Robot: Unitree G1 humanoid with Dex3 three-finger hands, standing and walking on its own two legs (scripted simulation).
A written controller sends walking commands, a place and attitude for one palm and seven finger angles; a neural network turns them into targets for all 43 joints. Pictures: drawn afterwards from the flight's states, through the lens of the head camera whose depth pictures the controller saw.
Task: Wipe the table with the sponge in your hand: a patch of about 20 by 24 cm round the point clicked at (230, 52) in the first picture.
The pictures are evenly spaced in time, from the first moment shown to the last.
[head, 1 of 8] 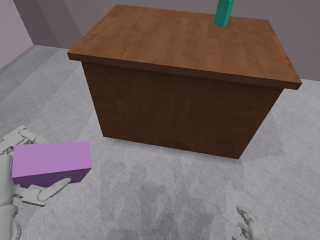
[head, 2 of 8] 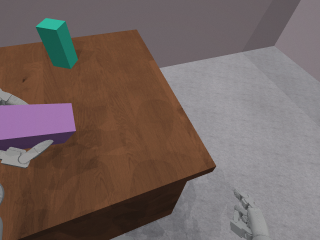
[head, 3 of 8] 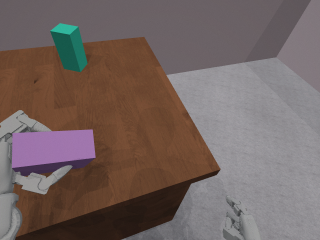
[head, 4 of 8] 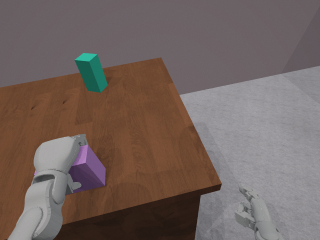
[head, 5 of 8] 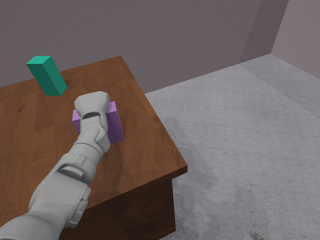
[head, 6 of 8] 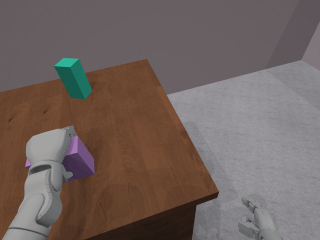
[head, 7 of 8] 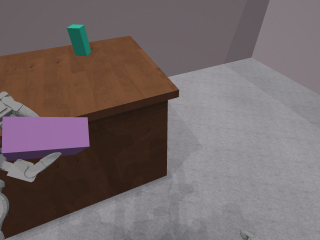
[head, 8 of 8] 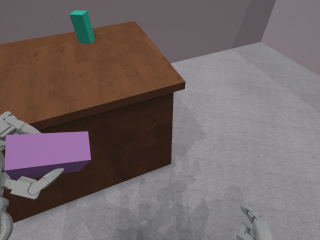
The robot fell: no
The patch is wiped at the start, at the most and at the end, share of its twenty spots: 0.00 1.00 1.00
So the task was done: yes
